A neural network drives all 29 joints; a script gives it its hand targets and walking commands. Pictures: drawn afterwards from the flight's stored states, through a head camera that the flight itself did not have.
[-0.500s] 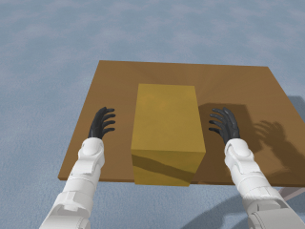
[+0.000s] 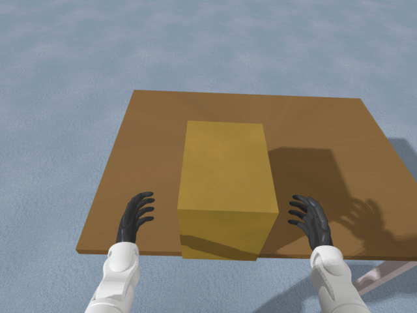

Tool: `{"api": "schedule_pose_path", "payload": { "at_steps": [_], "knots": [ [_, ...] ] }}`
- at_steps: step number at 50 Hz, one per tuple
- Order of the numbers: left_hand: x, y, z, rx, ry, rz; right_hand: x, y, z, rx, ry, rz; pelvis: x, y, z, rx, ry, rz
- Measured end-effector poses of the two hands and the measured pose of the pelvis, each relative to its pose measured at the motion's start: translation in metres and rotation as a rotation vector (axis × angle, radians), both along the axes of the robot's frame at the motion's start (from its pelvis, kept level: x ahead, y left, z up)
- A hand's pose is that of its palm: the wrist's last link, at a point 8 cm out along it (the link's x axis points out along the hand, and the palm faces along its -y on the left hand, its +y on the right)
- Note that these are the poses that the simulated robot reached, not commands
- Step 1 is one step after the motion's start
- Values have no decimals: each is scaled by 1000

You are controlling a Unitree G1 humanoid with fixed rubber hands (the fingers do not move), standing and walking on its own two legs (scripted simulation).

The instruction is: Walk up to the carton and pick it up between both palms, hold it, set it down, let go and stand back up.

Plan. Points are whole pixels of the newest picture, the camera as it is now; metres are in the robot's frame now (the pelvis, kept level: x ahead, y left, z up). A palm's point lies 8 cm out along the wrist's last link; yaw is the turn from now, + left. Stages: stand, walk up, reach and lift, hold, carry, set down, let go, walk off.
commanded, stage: set down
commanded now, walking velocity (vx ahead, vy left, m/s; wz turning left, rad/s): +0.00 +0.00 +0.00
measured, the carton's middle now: (222, 191) +0.43 +0.00 -0.06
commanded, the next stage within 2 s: let go in 1.68 s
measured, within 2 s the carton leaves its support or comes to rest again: neither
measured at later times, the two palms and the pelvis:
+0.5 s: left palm (120, 278) +0.21 +0.19 -0.05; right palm (323, 285) +0.21 -0.20 -0.04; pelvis +0.01 +0.00 -0.01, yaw +1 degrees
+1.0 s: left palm (112, 295) +0.18 +0.20 -0.07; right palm (325, 306) +0.18 -0.20 -0.06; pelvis +0.01 +0.00 +0.00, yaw +0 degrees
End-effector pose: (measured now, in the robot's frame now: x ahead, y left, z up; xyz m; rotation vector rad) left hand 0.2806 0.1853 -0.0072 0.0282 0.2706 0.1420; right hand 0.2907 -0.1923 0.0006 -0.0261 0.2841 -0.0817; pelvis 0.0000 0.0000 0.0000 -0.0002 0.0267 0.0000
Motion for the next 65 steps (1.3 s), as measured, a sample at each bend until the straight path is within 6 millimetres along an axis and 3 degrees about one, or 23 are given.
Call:
{"api": "schedule_pose_path", "payload": {
  "at_steps": [25, 36, 53, 65],
  "knots": [
    [-72, 7, -39, 10, 36, -15, -76, -8, -45, -3, 22, -4, 5, 2, -6, -1, -31, 11],
    [-89, 18, -44, 18, 55, -10, -97, -10, -50, -22, 40, 15, 4, 1, -6, 3, -42, 12],
    [-100, 23, -60, 43, 234, -39, -108, -11, -62, -44, 168, 8, 14, 3, -3, 6, -72, 3],
    [-95, 37, -54, 84, 326, -44, -97, -10, -60, -67, 214, 25, 23, 5, 0, 7, -91, -3]
  ]
}}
